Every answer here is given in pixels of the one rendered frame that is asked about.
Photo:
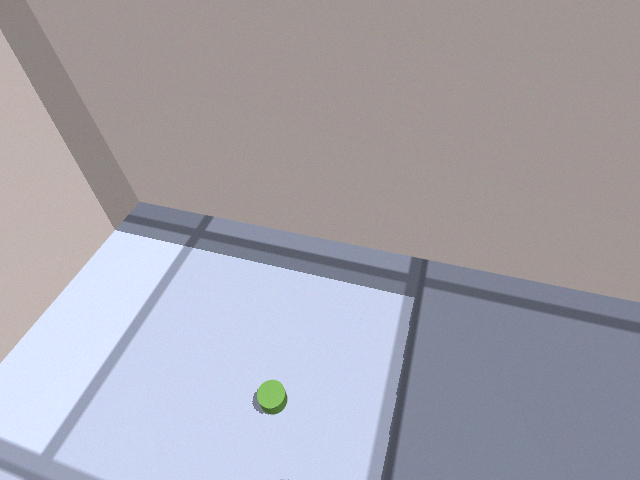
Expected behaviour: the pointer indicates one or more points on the tin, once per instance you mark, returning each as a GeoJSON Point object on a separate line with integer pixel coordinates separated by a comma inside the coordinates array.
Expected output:
{"type": "Point", "coordinates": [272, 397]}

